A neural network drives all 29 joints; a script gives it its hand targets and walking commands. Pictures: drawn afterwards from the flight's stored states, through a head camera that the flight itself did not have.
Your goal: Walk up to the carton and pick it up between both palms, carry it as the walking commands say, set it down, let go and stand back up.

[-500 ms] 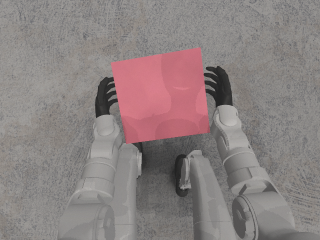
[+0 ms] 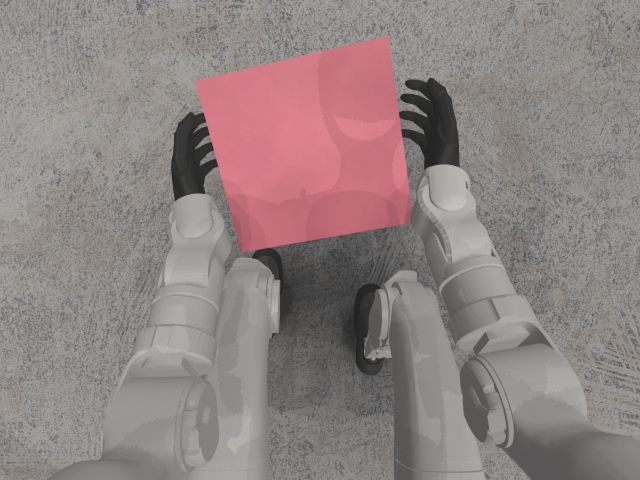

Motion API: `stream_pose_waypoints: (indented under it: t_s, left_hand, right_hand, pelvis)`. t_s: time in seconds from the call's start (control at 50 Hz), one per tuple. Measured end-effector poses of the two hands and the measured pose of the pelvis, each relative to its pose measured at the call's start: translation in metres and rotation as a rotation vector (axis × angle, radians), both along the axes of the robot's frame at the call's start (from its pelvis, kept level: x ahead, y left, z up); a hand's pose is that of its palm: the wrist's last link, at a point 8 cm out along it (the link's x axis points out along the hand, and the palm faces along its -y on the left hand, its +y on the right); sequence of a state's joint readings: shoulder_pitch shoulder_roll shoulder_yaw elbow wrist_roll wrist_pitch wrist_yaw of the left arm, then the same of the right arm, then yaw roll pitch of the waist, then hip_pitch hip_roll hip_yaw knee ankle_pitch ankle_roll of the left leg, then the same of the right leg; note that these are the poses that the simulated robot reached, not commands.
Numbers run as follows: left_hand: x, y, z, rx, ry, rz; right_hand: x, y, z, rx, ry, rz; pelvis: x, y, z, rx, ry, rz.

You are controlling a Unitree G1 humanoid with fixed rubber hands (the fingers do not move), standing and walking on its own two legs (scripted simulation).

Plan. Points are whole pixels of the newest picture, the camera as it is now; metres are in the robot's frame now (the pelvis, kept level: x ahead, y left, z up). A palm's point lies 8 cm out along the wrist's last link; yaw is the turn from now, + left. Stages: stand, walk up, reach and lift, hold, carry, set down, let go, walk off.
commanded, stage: set down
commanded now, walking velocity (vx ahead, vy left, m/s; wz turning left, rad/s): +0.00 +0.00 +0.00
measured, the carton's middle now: (316, 147) +0.46 +0.03 -0.26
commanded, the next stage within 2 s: none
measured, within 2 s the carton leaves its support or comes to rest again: rests again in 1.66 s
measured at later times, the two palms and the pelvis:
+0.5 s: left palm (229, 156) +0.44 +0.15 -0.26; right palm (434, 144) +0.47 -0.14 -0.23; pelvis -0.02 -0.01 -0.08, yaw -1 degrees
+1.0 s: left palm (211, 149) +0.46 +0.19 -0.32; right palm (401, 142) +0.48 -0.11 -0.30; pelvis -0.05 +0.00 -0.14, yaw -3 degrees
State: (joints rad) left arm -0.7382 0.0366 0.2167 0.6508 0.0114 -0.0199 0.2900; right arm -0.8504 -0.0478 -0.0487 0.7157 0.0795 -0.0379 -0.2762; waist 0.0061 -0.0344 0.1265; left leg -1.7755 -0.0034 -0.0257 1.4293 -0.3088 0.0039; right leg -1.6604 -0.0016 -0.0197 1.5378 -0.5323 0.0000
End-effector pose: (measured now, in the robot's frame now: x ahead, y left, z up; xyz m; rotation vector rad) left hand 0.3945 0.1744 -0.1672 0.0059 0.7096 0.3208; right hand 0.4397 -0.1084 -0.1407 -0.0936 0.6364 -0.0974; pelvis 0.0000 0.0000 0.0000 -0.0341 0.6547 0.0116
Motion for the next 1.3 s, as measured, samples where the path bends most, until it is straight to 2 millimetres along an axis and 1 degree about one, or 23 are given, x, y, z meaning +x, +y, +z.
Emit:
stream_pose_waypoints:
  t_s: [0.1, 0.22, 0.28, 0.34, 0.46, 0.52, 0.58, 0.6, 0.64, 0.72, 0.76, 0.8, 0.88, 0.94, 1.0, 1.08, 1.12, 1.22, 1.3]
  left_hand:
    - [0.007, -0.003, -0.014, -0.019, -0.012, 0.011]
    - [0.019, -0.007, -0.015, -0.012, -0.051, 0.006]
    - [0.027, -0.009, -0.021, -0.003, -0.05, -0.008]
    - [0.035, -0.014, -0.036, 0.004, -0.017, -0.029]
    - [0.047, -0.024, -0.075, 0.007, 0.02, -0.059]
    - [0.049, -0.026, -0.095, 0.012, 0.032, -0.068]
    - [0.048, -0.024, -0.115, 0.014, 0.04, -0.067]
    - [0.052, -0.02, -0.119, 0.012, 0.043, -0.064]
    - [0.063, -0.009, -0.12, 0.018, 0.015, -0.059]
    - [0.084, 0.013, -0.112, 0.035, -0.107, -0.048]
    - [0.086, 0.017, -0.11, 0.032, -0.13, -0.043]
    - [0.082, 0.018, -0.113, 0.021, -0.112, -0.047]
    - [0.067, 0.015, -0.134, -0.014, 0.004, -0.069]
    - [0.059, 0.013, -0.15, -0.03, 0.089, -0.079]
    - [0.067, 0.013, -0.151, -0.025, 0.08, -0.08]
    - [0.085, 0.012, -0.147, -0.01, 0.035, -0.08]
    - [0.092, 0.01, -0.147, -0.007, 0.028, -0.083]
    - [0.104, 0.002, -0.155, -0.032, 0.024, -0.127]
    - [0.108, 0.0, -0.156, -0.028, 0.024, -0.131]
  right_hand:
    - [0.004, -0.004, -0.014, 0.009, -0.005, -0.018]
    - [0.014, -0.008, -0.016, 0.007, -0.038, -0.015]
    - [0.02, -0.011, -0.022, 0.006, -0.035, -0.016]
    - [0.024, -0.016, -0.038, 0.023, 0.002, -0.038]
    - [0.029, -0.026, -0.081, 0.028, 0.042, -0.071]
    - [0.031, -0.028, -0.1, 0.023, 0.054, -0.077]
    - [0.034, -0.024, -0.118, 0.012, 0.06, -0.066]
    - [0.035, -0.022, -0.124, 0.009, 0.062, -0.055]
    - [0.039, -0.014, -0.133, 0.011, 0.046, -0.029]
    - [0.043, 0.005, -0.151, 0.03, 0.022, -0.001]
    - [0.041, 0.011, -0.154, 0.023, 0.041, 0.008]
    - [0.039, 0.011, -0.153, 0.01, 0.059, 0.016]
    - [0.033, 0.005, -0.157, -0.005, 0.118, 0.042]
    - [0.035, 0.002, -0.161, 0.01, 0.133, 0.052]
    - [0.044, 0.002, -0.162, 0.014, 0.113, 0.059]
    - [0.06, 0.001, -0.162, 0.03, 0.065, 0.057]
    - [0.066, -0.002, -0.166, 0.038, 0.063, 0.057]
    - [0.073, -0.013, -0.182, 0.043, 0.086, 0.034]
    - [0.076, -0.015, -0.186, 0.053, 0.082, 0.036]
  pelvis:
    - [-0.008, -0.001, -0.015, 0.001, -0.037, -0.001]
    - [-0.015, -0.003, -0.032, 0.006, -0.055, -0.002]
    - [-0.018, -0.005, -0.04, 0.009, -0.049, -0.006]
    - [-0.02, -0.005, -0.05, 0.011, -0.034, -0.014]
    - [-0.02, -0.006, -0.071, 0.016, 0.012, -0.032]
    - [-0.021, -0.006, -0.079, 0.018, -0.011, -0.037]
    - [-0.024, -0.005, -0.088, 0.018, -0.041, -0.044]
    - [-0.026, -0.005, -0.091, 0.018, -0.053, -0.045]
    - [-0.03, -0.005, -0.098, 0.018, -0.08, -0.048]
    - [-0.039, -0.004, -0.114, 0.018, -0.145, -0.05]
    - [-0.042, -0.003, -0.123, 0.015, -0.161, -0.05]
    - [-0.044, -0.001, -0.129, 0.012, -0.179, -0.05]
    - [-0.047, 0.002, -0.137, 0.005, -0.19, -0.051]
    - [-0.046, 0.003, -0.141, 0.004, -0.178, -0.052]
    - [-0.046, 0.002, -0.145, 0.007, -0.187, -0.052]
    - [-0.046, -0.001, -0.152, 0.014, -0.186, -0.052]
    - [-0.044, -0.002, -0.157, 0.018, -0.163, -0.053]
    - [-0.037, -0.006, -0.166, 0.028, -0.105, -0.056]
    - [-0.034, -0.009, -0.17, 0.036, -0.103, -0.057]
